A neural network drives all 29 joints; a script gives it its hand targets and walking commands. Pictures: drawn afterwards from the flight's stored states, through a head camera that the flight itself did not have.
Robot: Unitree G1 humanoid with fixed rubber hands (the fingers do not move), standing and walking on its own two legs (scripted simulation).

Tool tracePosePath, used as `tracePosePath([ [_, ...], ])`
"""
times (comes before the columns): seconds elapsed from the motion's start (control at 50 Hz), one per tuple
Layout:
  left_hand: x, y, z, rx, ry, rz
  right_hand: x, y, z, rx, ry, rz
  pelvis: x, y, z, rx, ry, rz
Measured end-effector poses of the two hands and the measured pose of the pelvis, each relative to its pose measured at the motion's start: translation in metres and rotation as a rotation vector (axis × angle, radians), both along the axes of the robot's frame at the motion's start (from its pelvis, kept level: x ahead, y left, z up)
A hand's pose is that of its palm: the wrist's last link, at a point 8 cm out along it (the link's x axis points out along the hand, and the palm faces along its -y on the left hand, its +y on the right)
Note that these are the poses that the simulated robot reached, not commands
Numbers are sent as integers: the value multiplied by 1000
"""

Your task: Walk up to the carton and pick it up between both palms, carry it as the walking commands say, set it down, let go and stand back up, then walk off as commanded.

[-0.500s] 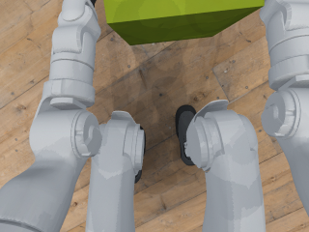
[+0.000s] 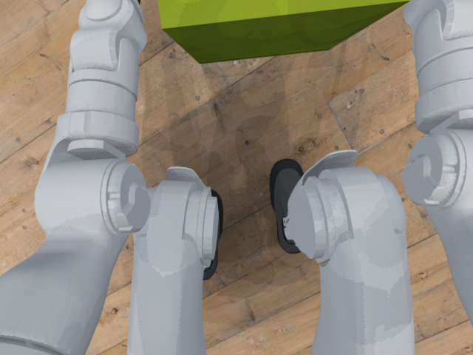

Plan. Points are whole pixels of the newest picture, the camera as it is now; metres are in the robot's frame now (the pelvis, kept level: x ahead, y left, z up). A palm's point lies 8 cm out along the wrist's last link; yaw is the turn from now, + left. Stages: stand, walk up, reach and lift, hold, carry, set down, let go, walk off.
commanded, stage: set down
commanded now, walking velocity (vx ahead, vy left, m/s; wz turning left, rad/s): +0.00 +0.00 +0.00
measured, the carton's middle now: out of the picture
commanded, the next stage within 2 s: none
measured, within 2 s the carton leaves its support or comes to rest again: neither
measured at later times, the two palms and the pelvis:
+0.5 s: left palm (126, 2) +0.55 +0.10 -0.17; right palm out of the picture +0.53 -0.26 -0.17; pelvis +0.01 +0.00 +0.01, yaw -1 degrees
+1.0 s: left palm out of the picture +0.56 +0.12 -0.11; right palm out of the picture +0.53 -0.29 -0.12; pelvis +0.00 -0.01 +0.03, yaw -1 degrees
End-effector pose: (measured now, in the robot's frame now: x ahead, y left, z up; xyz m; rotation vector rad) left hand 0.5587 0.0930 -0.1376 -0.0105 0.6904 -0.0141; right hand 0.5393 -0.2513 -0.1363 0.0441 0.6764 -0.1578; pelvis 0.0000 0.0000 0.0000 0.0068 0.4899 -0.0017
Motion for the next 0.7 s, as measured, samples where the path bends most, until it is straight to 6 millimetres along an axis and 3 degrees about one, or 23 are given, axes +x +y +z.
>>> tracePosePath([
  [0.32,6,1,-15,70,5,-25,4,0,-16,-36,29,1,4,-1,3,2,13,-9],
  [0.52,-11,13,-36,105,56,-2,-12,-12,-36,-63,66,-90,8,-3,10,0,43,-10],
  [0.7,-10,36,-25,122,34,23,-10,-29,-18,-75,38,-90,1,-5,8,3,35,-12],
])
